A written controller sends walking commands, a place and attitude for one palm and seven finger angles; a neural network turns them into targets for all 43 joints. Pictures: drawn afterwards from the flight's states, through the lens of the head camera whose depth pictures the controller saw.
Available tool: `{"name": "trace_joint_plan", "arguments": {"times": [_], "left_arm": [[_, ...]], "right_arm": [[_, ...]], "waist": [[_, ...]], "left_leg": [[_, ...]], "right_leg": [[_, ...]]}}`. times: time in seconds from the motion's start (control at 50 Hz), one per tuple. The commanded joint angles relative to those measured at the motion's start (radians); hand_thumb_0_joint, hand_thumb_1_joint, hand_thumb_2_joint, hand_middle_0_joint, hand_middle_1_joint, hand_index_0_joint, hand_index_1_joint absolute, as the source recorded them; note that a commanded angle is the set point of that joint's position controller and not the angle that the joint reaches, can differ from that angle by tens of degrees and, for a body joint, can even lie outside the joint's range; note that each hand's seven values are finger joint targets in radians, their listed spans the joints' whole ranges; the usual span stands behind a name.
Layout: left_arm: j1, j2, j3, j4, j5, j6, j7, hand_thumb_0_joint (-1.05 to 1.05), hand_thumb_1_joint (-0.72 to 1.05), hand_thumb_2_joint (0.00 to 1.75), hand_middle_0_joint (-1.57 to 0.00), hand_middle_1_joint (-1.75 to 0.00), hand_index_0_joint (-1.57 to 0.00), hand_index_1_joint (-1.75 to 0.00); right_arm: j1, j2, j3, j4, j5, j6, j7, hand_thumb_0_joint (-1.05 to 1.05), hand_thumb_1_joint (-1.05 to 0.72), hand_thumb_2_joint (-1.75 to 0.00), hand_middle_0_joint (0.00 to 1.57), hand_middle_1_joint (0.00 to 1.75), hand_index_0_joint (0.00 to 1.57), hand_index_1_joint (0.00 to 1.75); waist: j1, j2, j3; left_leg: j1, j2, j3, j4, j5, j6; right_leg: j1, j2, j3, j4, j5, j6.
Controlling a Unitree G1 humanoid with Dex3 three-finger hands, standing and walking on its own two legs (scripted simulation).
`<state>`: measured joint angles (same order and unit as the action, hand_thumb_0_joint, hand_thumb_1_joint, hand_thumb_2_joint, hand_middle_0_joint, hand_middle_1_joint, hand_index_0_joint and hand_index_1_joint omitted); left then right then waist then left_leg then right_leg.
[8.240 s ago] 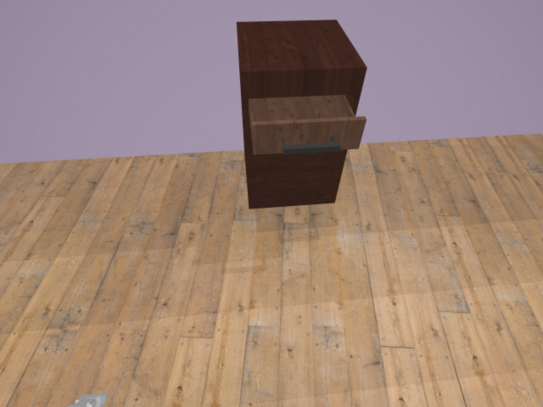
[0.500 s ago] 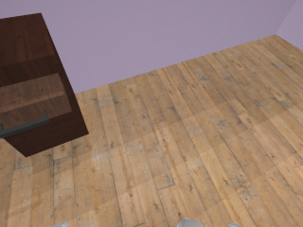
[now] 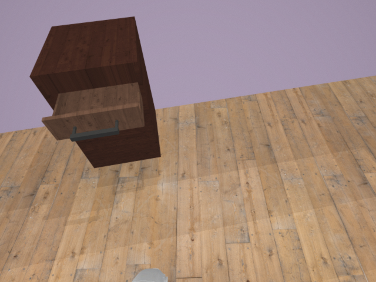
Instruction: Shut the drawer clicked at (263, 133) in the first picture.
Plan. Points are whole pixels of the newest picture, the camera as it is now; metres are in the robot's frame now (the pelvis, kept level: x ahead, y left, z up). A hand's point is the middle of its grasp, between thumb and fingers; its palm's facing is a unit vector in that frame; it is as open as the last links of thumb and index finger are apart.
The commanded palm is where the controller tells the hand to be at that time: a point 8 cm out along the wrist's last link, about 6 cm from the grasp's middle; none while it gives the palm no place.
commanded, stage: turn to face it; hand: left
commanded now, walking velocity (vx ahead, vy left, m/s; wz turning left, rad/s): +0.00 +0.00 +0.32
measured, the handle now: (95, 130) +0.69 +0.44 -0.23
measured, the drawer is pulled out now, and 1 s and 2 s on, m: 0.16 0.16 0.16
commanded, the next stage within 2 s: take the last steps up to it in 0.24 s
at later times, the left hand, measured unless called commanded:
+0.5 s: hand out of the picture +0.00 +0.27 -0.17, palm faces +0.19 -0.96 -0.23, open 7.4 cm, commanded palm none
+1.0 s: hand out of the picture -0.05 +0.17 -0.15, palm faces +0.32 -0.93 -0.18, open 7.4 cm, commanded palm none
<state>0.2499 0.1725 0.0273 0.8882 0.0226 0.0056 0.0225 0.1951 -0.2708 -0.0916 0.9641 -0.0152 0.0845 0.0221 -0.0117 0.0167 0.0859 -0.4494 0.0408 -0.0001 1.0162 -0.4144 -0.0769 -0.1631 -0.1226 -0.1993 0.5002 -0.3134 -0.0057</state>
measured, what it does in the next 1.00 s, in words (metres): steps on the spot: left foot, then right foot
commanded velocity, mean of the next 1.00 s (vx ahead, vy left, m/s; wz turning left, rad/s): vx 0.20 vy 0.02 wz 0.14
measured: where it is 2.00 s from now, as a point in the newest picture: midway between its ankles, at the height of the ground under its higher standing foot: (165, 263)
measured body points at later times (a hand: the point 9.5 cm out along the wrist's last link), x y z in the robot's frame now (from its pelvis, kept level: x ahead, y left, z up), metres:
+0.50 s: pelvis -0.01 +0.06 +0.00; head -0.01 +0.07 +0.45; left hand -0.01 +0.32 -0.15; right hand +0.10 -0.16 -0.14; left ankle -0.01 +0.14 -0.74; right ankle -0.01 -0.09 -0.68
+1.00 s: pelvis +0.07 +0.05 +0.01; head +0.08 +0.03 +0.46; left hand -0.06 +0.22 -0.14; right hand +0.11 -0.19 -0.16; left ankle +0.12 +0.23 -0.67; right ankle +0.01 -0.06 -0.74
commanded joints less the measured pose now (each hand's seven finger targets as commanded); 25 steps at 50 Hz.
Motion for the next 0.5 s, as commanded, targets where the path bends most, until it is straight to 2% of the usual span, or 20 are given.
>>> {"name": "trace_joint_plan", "arguments": {"times": [0.0, 0.04, 0.06, 0.08, 0.1, 0.12, 0.14, 0.16, 0.18, 0.2, 0.22, 0.26, 0.28, 0.32, 0.34, 0.42, 0.48], "left_arm": [[0.091, 0.239, 0.073, -0.022, 0.009, -0.014, 0.013, 0.0, 0.9, 0.9, -0.2, -0.3, -0.2, -0.3], [0.092, 0.245, 0.077, -0.006, 0.012, -0.01, 0.012, 0.0, 0.9, 0.9, -0.2, -0.3, -0.2, -0.3], [0.084, 0.247, 0.079, -0.002, 0.011, -0.009, 0.012, 0.0, 0.9, 0.9, -0.2, -0.3, -0.2, -0.3], [0.069, 0.247, 0.079, 0.001, 0.006, -0.007, 0.01, 0.0, 0.9, 0.9, -0.2, -0.3, -0.2, -0.3], [0.056, 0.234, 0.077, 0.003, -0.004, -0.003, 0.008, 0.0, 0.9, 0.9, -0.2, -0.3, -0.2, -0.3], [0.074, 0.182, 0.069, -0.018, -0.012, 0.001, 0.003, 0.0, 0.9, 0.9, -0.2, -0.3, -0.2, -0.3], [0.026, 0.126, 0.04, -0.049, -0.01, 0.006, 0.005, 0.0, 0.9, 0.9, -0.2, -0.3, -0.2, -0.3], [0.016, 0.149, 0.045, -0.045, -0.008, 0.018, 0.013, 0.0, 0.9, 0.9, -0.2, -0.3, -0.2, -0.3], [-0.006, 0.142, 0.048, -0.021, -0.003, 0.025, 0.015, 0.0, 0.9, 0.9, -0.2, -0.3, -0.2, -0.3], [-0.005, 0.145, 0.051, 0.0, -0.004, 0.028, 0.011, 0.0, 0.9, 0.9, -0.2, -0.3, -0.2, -0.3], [0.006, 0.153, 0.053, 0.018, -0.005, 0.029, 0.005, 0.0, 0.9, 0.9, -0.2, -0.3, -0.2, -0.3], [0.045, 0.147, 0.052, 0.047, -0.005, 0.029, -0.003, 0.0, 0.9, 0.9, -0.2, -0.3, -0.2, -0.3], [0.057, 0.145, 0.052, 0.053, -0.004, 0.03, -0.003, 0.0, 0.9, 0.9, -0.2, -0.3, -0.2, -0.3], [0.053, 0.141, 0.048, 0.061, -0.005, 0.031, 0.0, 0.0, 0.9, 0.9, -0.2, -0.3, -0.2, -0.3], [0.048, 0.137, 0.047, 0.063, -0.004, 0.029, -0.001, 0.0, 0.9, 0.9, -0.2, -0.3, -0.2, -0.3], [0.005, 0.116, 0.04, 0.051, 0.004, 0.021, -0.011, 0.0, 0.9, 0.9, -0.2, -0.3, -0.2, -0.3], [-0.043, 0.103, 0.037, 0.032, 0.008, 0.01, -0.02, 0.0, 0.9, 0.9, -0.2, -0.3, -0.2, -0.3]], "right_arm": [[-0.12, -0.014, 0.014, -0.109, 0.004, -0.04, 0.003, 0.0, -0.9, -0.9, 0.2, 0.3, 0.2, 0.3], [-0.108, -0.011, 0.018, -0.106, 0.006, -0.047, 0.0, 0.0, -0.9, -0.9, 0.2, 0.3, 0.2, 0.3], [-0.085, -0.013, 0.018, -0.101, 0.006, -0.051, -0.003, 0.0, -0.9, -0.9, 0.2, 0.3, 0.2, 0.3], [-0.052, -0.024, 0.018, -0.091, 0.004, -0.055, -0.005, 0.0, -0.9, -0.9, 0.2, 0.3, 0.2, 0.3], [0.006, -0.055, 0.009, -0.073, 0.001, -0.065, -0.007, 0.0, -0.9, -0.9, 0.2, 0.3, 0.2, 0.3], [0.065, -0.158, -0.012, -0.068, -0.007, -0.079, -0.012, 0.0, -0.9, -0.9, 0.2, 0.3, 0.2, 0.3], [0.129, -0.234, -0.025, -0.056, 0.003, -0.075, -0.02, 0.0, -0.9, -0.9, 0.2, 0.3, 0.2, 0.3], [0.129, -0.221, -0.017, -0.044, 0.0, -0.067, -0.026, 0.0, -0.9, -0.9, 0.2, 0.3, 0.2, 0.3], [0.084, -0.171, -0.006, -0.044, -0.004, -0.073, -0.036, 0.0, -0.9, -0.9, 0.2, 0.3, 0.2, 0.3], [0.02, -0.152, 0.002, -0.06, -0.005, -0.072, -0.044, 0.0, -0.9, -0.9, 0.2, 0.3, 0.2, 0.3], [-0.027, -0.128, 0.012, -0.07, -0.004, -0.071, -0.045, 0.0, -0.9, -0.9, 0.2, 0.3, 0.2, 0.3], [-0.043, -0.104, 0.022, -0.075, 0.0, -0.078, -0.045, 0.0, -0.9, -0.9, 0.2, 0.3, 0.2, 0.3], [-0.032, -0.101, 0.021, -0.073, 0.003, -0.081, -0.045, 0.0, -0.9, -0.9, 0.2, 0.3, 0.2, 0.3], [-0.009, -0.094, 0.022, -0.062, 0.004, -0.083, -0.045, 0.0, -0.9, -0.9, 0.2, 0.3, 0.2, 0.3], [0.006, -0.086, 0.024, -0.056, 0.004, -0.086, -0.045, 0.0, -0.9, -0.9, 0.2, 0.3, 0.2, 0.3], [0.069, -0.077, 0.016, -0.031, -0.005, -0.092, -0.042, 0.0, -0.9, -0.9, 0.2, 0.3, 0.2, 0.3], [0.118, -0.072, 0.008, -0.011, -0.01, -0.099, -0.042, 0.0, -0.9, -0.9, 0.2, 0.3, 0.2, 0.3]], "waist": [[0.07, -0.234, -0.089], [0.068, -0.241, -0.1], [0.052, -0.236, -0.105], [0.029, -0.218, -0.118], [-0.008, -0.15, -0.156], [-0.037, 0.116, -0.226], [-0.063, 0.288, -0.222], [-0.056, 0.186, -0.214], [-0.042, 0.185, -0.158], [-0.018, 0.218, -0.11], [-0.001, 0.201, -0.072], [0.02, 0.149, -0.073], [0.022, 0.142, -0.084], [0.018, 0.108, -0.095], [0.016, 0.115, -0.098], [-0.01, 0.119, -0.066], [-0.028, 0.097, -0.026]], "left_leg": [[-0.004, -0.017, 0.076, -0.191, -0.022, 0.012], [0.067, -0.029, 0.094, -0.283, -0.02, 0.028], [0.115, -0.034, 0.105, -0.355, 0.024, 0.034], [0.197, -0.039, 0.109, -0.456, 0.115, 0.041], [0.33, -0.016, 0.085, -0.597, 0.264, 0.055], [0.519, 0.187, -0.166, -0.643, 0.55, 0.135], [0.535, 0.368, -0.356, -0.644, 0.972, 0.244], [0.474, 0.384, -0.286, -0.617, 0.961, 0.302], [0.398, 0.317, -0.237, -0.647, 0.849, 0.283], [0.359, 0.27, -0.219, -0.655, 0.788, 0.267], [0.311, 0.235, -0.176, -0.668, 0.744, 0.249], [0.298, 0.191, -0.133, -0.69, 0.7, 0.227], [0.31, 0.179, -0.124, -0.698, 0.696, 0.22], [0.328, 0.182, -0.135, -0.711, 0.657, 0.227], [0.327, 0.179, -0.144, -0.728, 0.599, 0.229], [0.321, 0.189, -0.243, -0.807, 0.152, 0.261], [0.291, 0.204, -0.32, -0.855, -0.066, 0.281]], "right_leg": [[0.125, -0.228, 0.129, -0.093, 0.628, -0.118], [0.112, -0.235, 0.127, -0.064, 0.634, -0.112], [0.09, -0.23, 0.115, -0.038, 0.62, -0.097], [0.059, -0.213, 0.085, 0.008, 0.573, -0.067], [-0.002, -0.19, 0.052, 0.122, 0.504, -0.024], [-0.202, -0.085, 0.003, 0.33, 0.175, 0.045], [-0.351, 0.003, 0.067, 0.5, -0.35, 0.084], [-0.328, -0.013, 0.151, 0.578, -0.355, 0.066], [-0.332, -0.014, 0.169, 0.604, -0.299, 0.066], [-0.348, -0.014, 0.181, 0.624, -0.234, 0.068], [-0.337, -0.008, 0.184, 0.641, -0.169, 0.068], [-0.316, 0.007, 0.173, 0.644, -0.092, 0.074], [-0.314, 0.013, 0.172, 0.639, -0.066, 0.078], [-0.309, 0.019, 0.174, 0.607, -0.052, 0.083], [-0.304, 0.018, 0.178, 0.586, -0.047, 0.083], [-0.331, 0.032, 0.164, 0.475, -0.077, 0.072], [-0.334, 0.032, 0.166, 0.382, -0.101, 0.053]]}}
